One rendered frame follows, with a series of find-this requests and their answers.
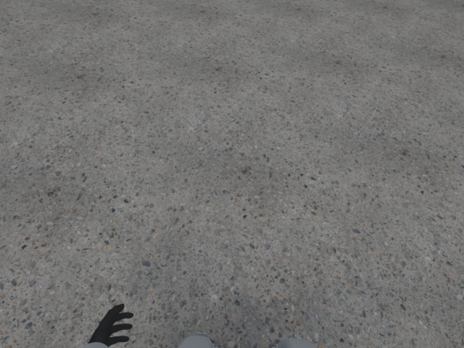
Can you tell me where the left robot shin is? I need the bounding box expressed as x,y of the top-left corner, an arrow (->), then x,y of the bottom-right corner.
195,332 -> 210,339

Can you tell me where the left robot hand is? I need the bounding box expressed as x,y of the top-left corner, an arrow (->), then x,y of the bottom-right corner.
89,304 -> 133,347

